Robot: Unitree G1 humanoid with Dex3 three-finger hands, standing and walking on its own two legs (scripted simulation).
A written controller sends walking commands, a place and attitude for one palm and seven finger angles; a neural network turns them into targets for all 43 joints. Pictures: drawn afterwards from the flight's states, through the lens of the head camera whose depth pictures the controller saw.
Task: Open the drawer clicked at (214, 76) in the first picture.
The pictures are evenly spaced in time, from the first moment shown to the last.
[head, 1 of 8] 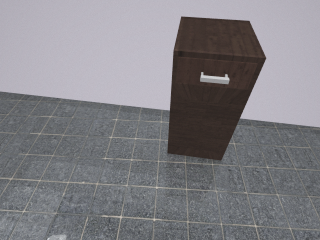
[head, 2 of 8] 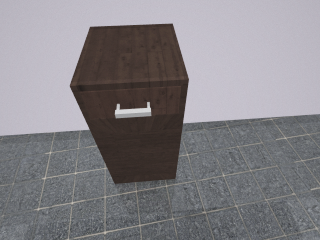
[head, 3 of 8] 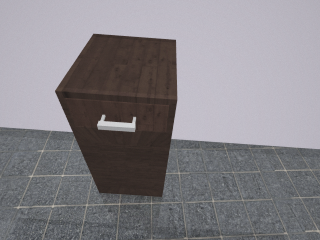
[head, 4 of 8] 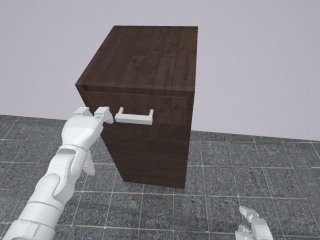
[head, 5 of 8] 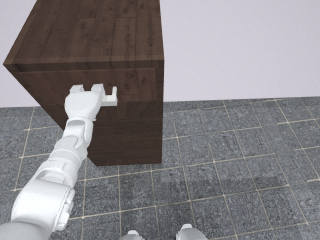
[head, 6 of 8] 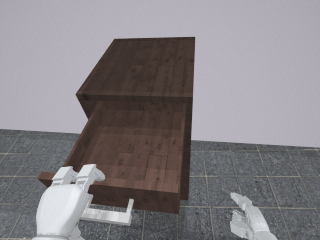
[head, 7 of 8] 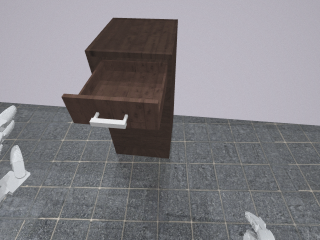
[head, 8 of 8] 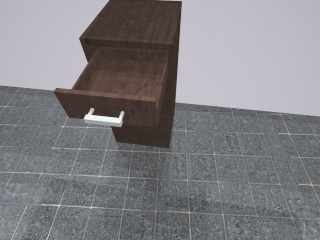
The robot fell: no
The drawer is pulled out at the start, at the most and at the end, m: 0.00 0.30 0.30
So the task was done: yes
